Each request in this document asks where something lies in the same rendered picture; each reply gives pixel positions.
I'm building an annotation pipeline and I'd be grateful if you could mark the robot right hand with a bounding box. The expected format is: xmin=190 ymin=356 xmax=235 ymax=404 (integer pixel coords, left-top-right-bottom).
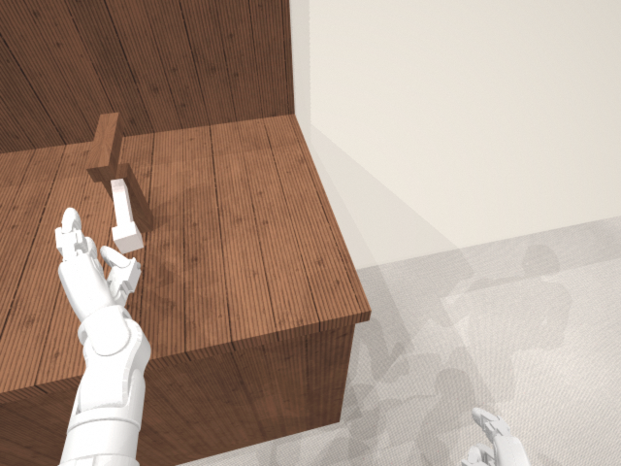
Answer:
xmin=461 ymin=408 xmax=532 ymax=466

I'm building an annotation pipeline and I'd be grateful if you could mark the counter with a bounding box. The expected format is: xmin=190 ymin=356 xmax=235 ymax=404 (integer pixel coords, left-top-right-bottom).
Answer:
xmin=0 ymin=0 xmax=372 ymax=466

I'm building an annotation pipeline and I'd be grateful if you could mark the tap lever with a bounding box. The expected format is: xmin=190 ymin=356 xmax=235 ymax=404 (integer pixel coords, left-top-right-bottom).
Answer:
xmin=111 ymin=179 xmax=144 ymax=254

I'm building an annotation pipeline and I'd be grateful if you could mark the left robot forearm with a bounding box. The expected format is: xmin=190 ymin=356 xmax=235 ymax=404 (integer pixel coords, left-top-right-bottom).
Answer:
xmin=58 ymin=305 xmax=151 ymax=466

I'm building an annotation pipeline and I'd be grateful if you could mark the robot left hand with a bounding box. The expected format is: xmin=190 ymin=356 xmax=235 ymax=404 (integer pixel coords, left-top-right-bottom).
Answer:
xmin=55 ymin=208 xmax=142 ymax=322

